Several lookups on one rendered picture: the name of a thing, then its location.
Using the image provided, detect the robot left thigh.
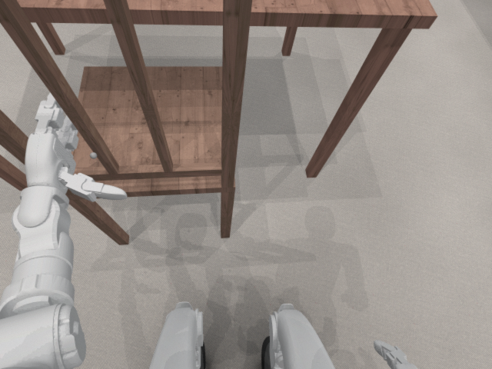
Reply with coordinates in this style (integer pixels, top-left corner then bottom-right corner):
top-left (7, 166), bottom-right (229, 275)
top-left (149, 307), bottom-right (203, 369)

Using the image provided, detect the left robot hand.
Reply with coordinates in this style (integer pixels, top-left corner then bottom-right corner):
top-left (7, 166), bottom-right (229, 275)
top-left (25, 92), bottom-right (127, 202)

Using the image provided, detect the left robot forearm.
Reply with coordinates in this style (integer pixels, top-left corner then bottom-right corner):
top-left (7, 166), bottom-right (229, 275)
top-left (0, 185), bottom-right (75, 319)

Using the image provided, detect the chair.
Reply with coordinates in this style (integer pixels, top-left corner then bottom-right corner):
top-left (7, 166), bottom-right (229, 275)
top-left (0, 0), bottom-right (252, 245)

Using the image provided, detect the robot thigh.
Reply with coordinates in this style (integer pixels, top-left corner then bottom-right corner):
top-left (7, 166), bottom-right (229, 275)
top-left (269, 309), bottom-right (335, 369)
top-left (149, 307), bottom-right (203, 369)

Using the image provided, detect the table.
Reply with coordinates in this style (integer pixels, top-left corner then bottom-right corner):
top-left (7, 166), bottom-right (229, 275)
top-left (0, 0), bottom-right (437, 191)

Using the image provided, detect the left robot upper arm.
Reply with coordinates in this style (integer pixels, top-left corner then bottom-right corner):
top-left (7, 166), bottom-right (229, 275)
top-left (0, 304), bottom-right (86, 369)

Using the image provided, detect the robot right thigh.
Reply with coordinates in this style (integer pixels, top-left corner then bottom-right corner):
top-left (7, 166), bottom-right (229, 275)
top-left (269, 309), bottom-right (335, 369)

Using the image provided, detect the right robot hand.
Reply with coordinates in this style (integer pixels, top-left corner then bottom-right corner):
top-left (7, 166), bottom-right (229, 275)
top-left (374, 340), bottom-right (417, 369)

